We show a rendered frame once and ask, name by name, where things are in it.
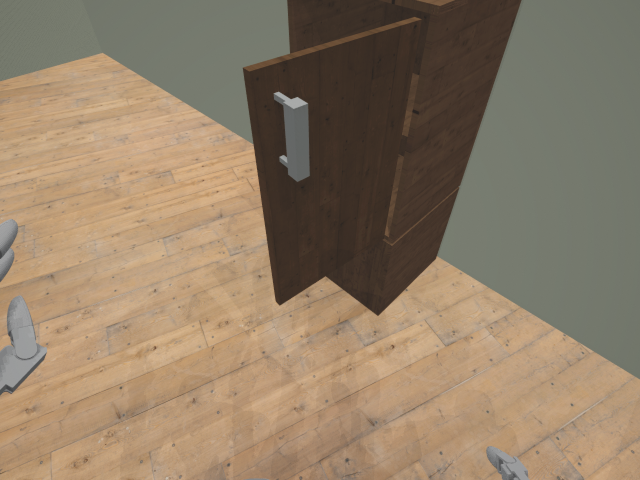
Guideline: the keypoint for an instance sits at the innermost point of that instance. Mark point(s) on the handle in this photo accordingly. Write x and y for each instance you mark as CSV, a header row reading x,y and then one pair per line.
x,y
297,136

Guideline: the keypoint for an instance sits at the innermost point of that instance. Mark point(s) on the cupboard door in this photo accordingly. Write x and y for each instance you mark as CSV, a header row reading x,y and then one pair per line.
x,y
357,91

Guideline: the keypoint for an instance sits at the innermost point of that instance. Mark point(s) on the left robot hand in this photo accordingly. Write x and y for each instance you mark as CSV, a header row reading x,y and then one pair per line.
x,y
17,362

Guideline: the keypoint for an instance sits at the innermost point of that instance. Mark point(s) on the right robot hand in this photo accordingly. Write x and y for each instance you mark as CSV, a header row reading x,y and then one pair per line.
x,y
510,468

